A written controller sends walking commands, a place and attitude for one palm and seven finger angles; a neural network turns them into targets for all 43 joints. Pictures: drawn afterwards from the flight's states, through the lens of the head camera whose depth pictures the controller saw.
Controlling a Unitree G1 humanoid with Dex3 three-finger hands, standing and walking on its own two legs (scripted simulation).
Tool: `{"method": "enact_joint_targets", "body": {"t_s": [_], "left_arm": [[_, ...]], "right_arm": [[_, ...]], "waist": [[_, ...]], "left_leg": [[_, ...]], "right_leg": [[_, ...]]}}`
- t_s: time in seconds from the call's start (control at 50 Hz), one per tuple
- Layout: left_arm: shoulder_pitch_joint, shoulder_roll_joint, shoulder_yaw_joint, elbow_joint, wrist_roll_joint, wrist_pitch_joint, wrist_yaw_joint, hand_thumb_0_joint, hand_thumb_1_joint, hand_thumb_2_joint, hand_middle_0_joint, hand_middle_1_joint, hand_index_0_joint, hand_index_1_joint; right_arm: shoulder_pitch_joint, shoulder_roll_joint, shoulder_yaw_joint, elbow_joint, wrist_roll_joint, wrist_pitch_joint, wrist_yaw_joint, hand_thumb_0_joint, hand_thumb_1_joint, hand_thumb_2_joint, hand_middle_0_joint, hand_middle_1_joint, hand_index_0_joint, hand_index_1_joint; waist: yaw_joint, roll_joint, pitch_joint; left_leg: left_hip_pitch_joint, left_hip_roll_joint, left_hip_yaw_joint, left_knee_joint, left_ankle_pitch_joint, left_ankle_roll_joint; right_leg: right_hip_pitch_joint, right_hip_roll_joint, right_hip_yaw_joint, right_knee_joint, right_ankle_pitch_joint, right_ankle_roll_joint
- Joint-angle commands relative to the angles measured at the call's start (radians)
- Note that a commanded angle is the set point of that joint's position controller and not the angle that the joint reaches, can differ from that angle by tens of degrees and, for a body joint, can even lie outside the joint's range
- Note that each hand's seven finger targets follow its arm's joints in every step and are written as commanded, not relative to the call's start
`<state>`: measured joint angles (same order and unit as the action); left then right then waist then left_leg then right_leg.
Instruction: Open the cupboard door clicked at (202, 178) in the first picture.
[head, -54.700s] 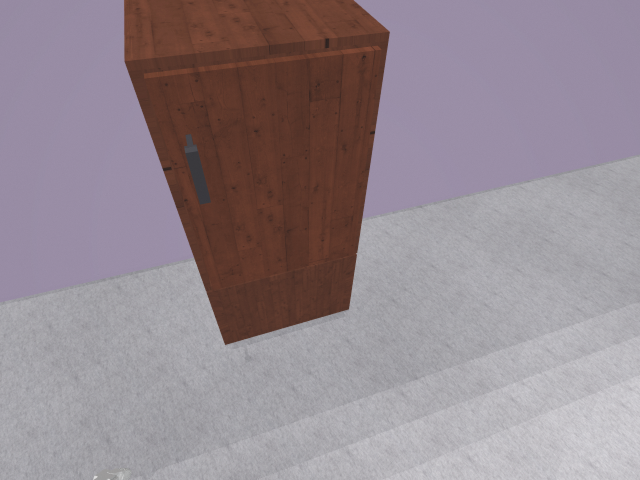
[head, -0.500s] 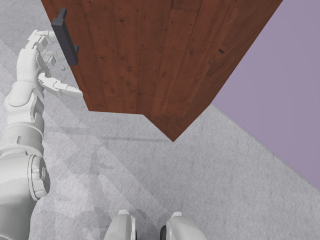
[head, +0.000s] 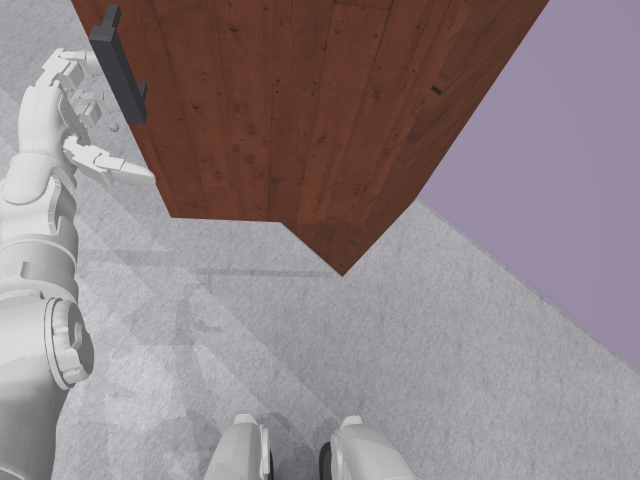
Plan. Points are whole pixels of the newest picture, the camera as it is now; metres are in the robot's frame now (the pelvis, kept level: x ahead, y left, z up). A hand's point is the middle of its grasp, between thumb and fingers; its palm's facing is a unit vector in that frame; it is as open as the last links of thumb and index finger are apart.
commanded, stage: move the hooked fingers beside the handle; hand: left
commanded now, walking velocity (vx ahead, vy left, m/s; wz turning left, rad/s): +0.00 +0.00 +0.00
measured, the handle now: (125, 68) +0.58 +0.21 +0.09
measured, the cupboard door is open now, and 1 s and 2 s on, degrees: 43 43 43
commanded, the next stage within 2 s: none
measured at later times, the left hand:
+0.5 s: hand (113, 115) +0.52 +0.22 +0.07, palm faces -0.02 -1.00 -0.01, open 13.9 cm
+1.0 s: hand (81, 109) +0.53 +0.25 +0.07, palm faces -0.03 -1.00 +0.00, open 13.9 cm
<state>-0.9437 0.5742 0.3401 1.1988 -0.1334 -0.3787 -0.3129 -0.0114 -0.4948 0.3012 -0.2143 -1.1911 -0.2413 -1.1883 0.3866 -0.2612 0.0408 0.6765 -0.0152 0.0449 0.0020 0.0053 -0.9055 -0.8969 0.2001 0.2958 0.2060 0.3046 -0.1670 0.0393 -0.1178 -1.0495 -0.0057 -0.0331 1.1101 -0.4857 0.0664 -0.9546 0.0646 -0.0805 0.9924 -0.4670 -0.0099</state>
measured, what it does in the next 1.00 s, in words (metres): stands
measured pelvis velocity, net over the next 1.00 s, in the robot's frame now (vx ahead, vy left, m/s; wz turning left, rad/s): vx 0.00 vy -0.01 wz -0.03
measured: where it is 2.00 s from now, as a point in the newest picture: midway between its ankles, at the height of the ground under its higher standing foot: outside the picture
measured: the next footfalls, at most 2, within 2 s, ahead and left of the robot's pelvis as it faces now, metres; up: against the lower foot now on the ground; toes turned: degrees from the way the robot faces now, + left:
none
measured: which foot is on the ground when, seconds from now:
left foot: down 0.00-1.00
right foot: down 0.00-1.00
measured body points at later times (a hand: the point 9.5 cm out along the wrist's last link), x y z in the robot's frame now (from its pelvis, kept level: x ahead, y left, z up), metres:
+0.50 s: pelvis +0.00 -0.01 +0.00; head +0.15 +0.02 +0.42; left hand +0.52 +0.27 +0.08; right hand -0.02 -0.28 -0.10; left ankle +0.01 +0.07 -0.66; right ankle +0.00 -0.12 -0.66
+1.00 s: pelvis +0.00 -0.01 -0.01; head +0.16 +0.03 +0.41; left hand +0.53 +0.30 +0.08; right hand -0.02 -0.28 -0.10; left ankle +0.01 +0.07 -0.66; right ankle +0.00 -0.12 -0.66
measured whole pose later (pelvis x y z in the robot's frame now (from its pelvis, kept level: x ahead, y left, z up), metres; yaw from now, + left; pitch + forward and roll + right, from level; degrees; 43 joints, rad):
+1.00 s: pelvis +0.00 -0.01 -0.01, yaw -2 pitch +27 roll -7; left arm -1.03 0.80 0.48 1.28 -0.09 -0.32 -0.47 -0.01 -0.50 0.30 -0.30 -1.20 -0.30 -1.20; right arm 0.39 -0.29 0.08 0.63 0.00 0.05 -0.04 0.00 -0.90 -0.90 0.20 0.30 0.21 0.30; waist -0.22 0.03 -0.10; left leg -1.13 0.02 -0.03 1.15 -0.50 0.06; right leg -1.04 0.09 -0.08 1.03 -0.46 -0.02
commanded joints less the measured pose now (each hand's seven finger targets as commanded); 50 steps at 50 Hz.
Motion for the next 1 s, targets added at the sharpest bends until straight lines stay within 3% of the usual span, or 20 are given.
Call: {"method": "enact_joint_targets", "body": {"t_s": [0.0, 0.04, 0.08, 0.1, 0.14, 0.18, 0.24, 0.26, 0.34, 0.4, 0.46, 0.54, 0.6, 0.64, 0.7, 0.74, 0.86, 0.92, 0.96, 0.98], "left_arm": [[-0.507, 0.159, -0.008, -0.235, 0.000, -0.083, -0.036, 0.000, -0.500, 0.300, -0.300, -1.200, -0.300, -1.200], [-0.515, 0.146, -0.021, -0.208, 0.005, -0.077, -0.033, 0.000, -0.500, 0.300, -0.300, -1.200, -0.300, -1.200], [-0.540, 0.199, 0.016, -0.211, 0.003, -0.083, -0.031, 0.000, -0.500, 0.300, -0.300, -1.200, -0.300, -1.200], [-0.533, 0.224, 0.033, -0.219, 0.007, -0.086, -0.032, 0.000, -0.500, 0.300, -0.300, -1.200, -0.300, -1.200], [-0.491, 0.218, 0.033, -0.174, 0.005, -0.075, -0.042, 0.000, -0.500, 0.300, -0.300, -1.200, -0.300, -1.200], [-0.494, 0.264, 0.062, -0.149, 0.004, -0.068, -0.044, 0.000, -0.500, 0.300, -0.300, -1.200, -0.300, -1.200], [-0.503, 0.258, 0.051, -0.174, 0.006, -0.067, -0.056, 0.000, -0.500, 0.300, -0.300, -1.200, -0.300, -1.200], [-0.502, 0.305, 0.081, -0.184, 0.010, -0.068, -0.056, 0.000, -0.500, 0.300, -0.300, -1.200, -0.300, -1.200], [-0.473, 0.311, 0.084, -0.154, 0.004, -0.055, -0.074, 0.000, -0.500, 0.300, -0.300, -1.200, -0.300, -1.200], [-0.529, 0.369, 0.110, -0.172, 0.007, -0.056, -0.078, 0.000, -0.500, 0.300, -0.300, -1.200, -0.300, -1.200], [-0.488, 0.401, 0.125, -0.135, 0.011, -0.039, -0.089, 0.000, -0.500, 0.300, -0.300, -1.200, -0.300, -1.200], [-0.442, 0.494, 0.187, -0.128, 0.018, -0.027, -0.104, 0.000, -0.500, 0.300, -0.300, -1.200, -0.300, -1.200], [-0.450, 0.510, 0.192, -0.164, 0.019, -0.030, -0.118, 0.000, -0.500, 0.300, -0.300, -1.200, -0.300, -1.200], [-0.407, 0.508, 0.198, -0.151, 0.013, -0.022, -0.128, 0.000, -0.500, 0.300, -0.300, -1.200, -0.300, -1.200], [-0.451, 0.518, 0.198, -0.160, 0.007, -0.022, -0.141, 0.000, -0.500, 0.300, -0.300, -1.200, -0.300, -1.200], [-0.444, 0.475, 0.163, -0.145, 0.002, -0.014, -0.153, 0.000, -0.500, 0.300, -0.300, -1.200, -0.300, -1.200], [-0.500, 0.499, 0.157, -0.111, 0.005, -0.001, -0.167, 0.000, -0.500, 0.300, -0.300, -1.200, -0.300, -1.200], [-0.507, 0.501, 0.152, -0.126, 0.016, -0.008, -0.164, 0.000, -0.500, 0.300, -0.300, -1.200, -0.300, -1.200], [-0.491, 0.517, 0.170, -0.134, 0.019, -0.007, -0.161, 0.000, -0.500, 0.300, -0.300, -1.200, -0.300, -1.200], [-0.508, 0.498, 0.157, -0.138, 0.014, -0.009, -0.162, 0.000, -0.500, 0.300, -0.300, -1.200, -0.300, -1.200]], "right_arm": [[0.187, -0.206, -0.063, -0.027, 0.000, -0.007, -0.016, 0.000, -0.900, -0.900, 0.200, 0.300, 0.200, 0.300], [0.188, -0.207, -0.061, -0.021, -0.001, -0.008, -0.017, 0.000, -0.900, -0.900, 0.200, 0.300, 0.200, 0.300], [0.195, -0.213, -0.058, -0.020, -0.001, -0.013, -0.022, 0.000, -0.900, -0.900, 0.200, 0.300, 0.200, 0.300], [0.195, -0.213, -0.058, -0.022, -0.002, -0.014, -0.022, 0.000, -0.900, -0.900, 0.200, 0.300, 0.200, 0.300], [0.191, -0.212, -0.054, -0.025, 0.000, -0.012, -0.022, 0.000, -0.900, -0.900, 0.200, 0.300, 0.200, 0.300], [0.198, -0.217, -0.049, -0.028, 0.002, -0.011, -0.028, 0.000, -0.900, -0.900, 0.200, 0.300, 0.200, 0.300], [0.194, -0.214, -0.050, -0.036, 0.002, -0.014, -0.027, 0.000, -0.900, -0.900, 0.200, 0.300, 0.200, 0.300], [0.199, -0.220, -0.051, -0.036, 0.002, -0.012, -0.029, 0.000, -0.900, -0.900, 0.200, 0.300, 0.200, 0.300], [0.200, -0.218, -0.046, -0.044, 0.007, -0.006, -0.030, 0.000, -0.900, -0.900, 0.200, 0.300, 0.200, 0.300], [0.200, -0.223, -0.044, -0.041, 0.008, -0.006, -0.037, 0.000, -0.900, -0.900, 0.200, 0.300, 0.200, 0.300], [0.198, -0.225, -0.038, -0.050, 0.012, -0.005, -0.040, 0.000, -0.900, -0.900, 0.200, 0.300, 0.200, 0.300], [0.202, -0.227, -0.033, -0.066, 0.012, -0.002, -0.044, 0.000, -0.900, -0.900, 0.200, 0.300, 0.200, 0.300], [0.201, -0.227, -0.033, -0.072, 0.013, 0.002, -0.043, 0.000, -0.900, -0.900, 0.200, 0.300, 0.200, 0.300], [0.204, -0.228, -0.033, -0.080, 0.015, 0.005, -0.042, 0.000, -0.900, -0.900, 0.200, 0.300, 0.200, 0.300], [0.207, -0.233, -0.034, -0.072, 0.017, 0.006, -0.046, 0.000, -0.900, -0.900, 0.200, 0.300, 0.200, 0.300], [0.203, -0.234, -0.035, -0.069, 0.019, 0.005, -0.046, 0.000, -0.900, -0.900, 0.200, 0.300, 0.200, 0.300], [0.206, -0.241, -0.026, -0.061, 0.019, 0.002, -0.054, 0.000, -0.900, -0.900, 0.200, 0.300, 0.200, 0.300], [0.211, -0.241, -0.027, -0.059, 0.015, -0.001, -0.055, 0.000, -0.900, -0.900, 0.200, 0.300, 0.200, 0.300], [0.218, -0.244, -0.028, -0.060, 0.011, 0.002, -0.054, 0.000, -0.900, -0.900, 0.200, 0.300, 0.200, 0.300], [0.223, -0.243, -0.028, -0.060, 0.011, 0.001, -0.053, 0.000, -0.900, -0.900, 0.200, 0.300, 0.200, 0.300]], "waist": [[-0.057, 0.215, -0.509], [-0.071, 0.199, -0.467], [-0.071, 0.186, -0.468], [-0.059, 0.223, -0.505], [-0.060, 0.193, -0.475], [-0.062, 0.174, -0.444], [-0.059, 0.192, -0.485], [-0.055, 0.193, -0.500], [-0.059, 0.159, -0.482], [-0.062, 0.196, -0.494], [-0.061, 0.158, -0.473], [-0.035, 0.160, -0.508], [-0.030, 0.212, -0.535], [-0.026, 0.186, -0.525], [-0.040, 0.194, -0.519], [-0.054, 0.187, -0.493], [-0.071, 0.185, -0.461], [-0.060, 0.265, -0.495], [-0.050, 0.270, -0.514], [-0.064, 0.263, -0.516]], "left_leg": [[0.649, 0.052, -0.132, -0.116, 0.559, -0.081], [0.631, 0.054, -0.138, -0.121, 0.511, -0.078], [0.598, 0.049, -0.130, -0.120, 0.475, -0.067], [0.615, 0.048, -0.125, -0.117, 0.498, -0.068], [0.582, 0.047, -0.116, -0.112, 0.482, -0.062], [0.538, 0.044, -0.110, -0.114, 0.452, -0.053], [0.543, 0.043, -0.101, -0.105, 0.464, -0.050], [0.545, 0.046, -0.101, -0.101, 0.478, -0.051], [0.496, 0.043, -0.086, -0.094, 0.467, -0.042], [0.492, 0.043, -0.084, -0.086, 0.464, -0.041], [0.431, 0.041, -0.070, -0.080, 0.434, -0.032], [0.385, 0.038, -0.053, -0.067, 0.460, -0.027], [0.427, 0.042, -0.053, -0.064, 0.504, -0.033], [0.416, 0.043, -0.052, -0.066, 0.509, -0.031], [0.435, 0.046, -0.060, -0.066, 0.504, -0.032], [0.441, 0.049, -0.063, -0.067, 0.485, -0.032], [0.420, 0.051, -0.076, -0.065, 0.449, -0.032], [0.511, 0.057, -0.097, -0.066, 0.501, -0.050], [0.539, 0.061, -0.105, -0.067, 0.542, -0.057], [0.559, 0.063, -0.111, -0.066, 0.562, -0.057]], "right_leg": [[-0.030, 0.018, 0.012, -0.087, 0.266, -0.025], [-0.053, 0.018, 0.009, -0.091, 0.242, -0.025], [-0.028, 0.018, 0.017, -0.090, 0.240, -0.027], [-0.018, 0.017, 0.021, -0.089, 0.255, -0.027], [-0.012, 0.017, 0.021, -0.091, 0.255, -0.026], [0.001, 0.017, 0.026, -0.091, 0.248, -0.026], [0.020, 0.017, 0.033, -0.089, 0.273, -0.022], [0.027, 0.016, 0.034, -0.084, 0.285, -0.022], [0.057, 0.019, 0.041, -0.085, 0.305, -0.016], [0.053, 0.016, 0.048, -0.080, 0.308, -0.015], [0.087, 0.016, 0.056, -0.082, 0.314, -0.011], [0.157, 0.015, 0.067, -0.070, 0.372, -0.008], [0.141, 0.016, 0.065, -0.064, 0.396, -0.008], [0.154, 0.020, 0.062, -0.066, 0.404, -0.008], [0.122, 0.021, 0.059, -0.068, 0.384, -0.006], [0.088, 0.022, 0.054, -0.075, 0.357, -0.007], [0.043, 0.022, 0.048, -0.072, 0.302, -0.007], [-0.023, 0.021, 0.035, -0.066, 0.281, -0.015], [-0.026, 0.021, 0.029, -0.063, 0.290, -0.016], [-0.046, 0.024, 0.026, -0.062, 0.290, -0.017]]}}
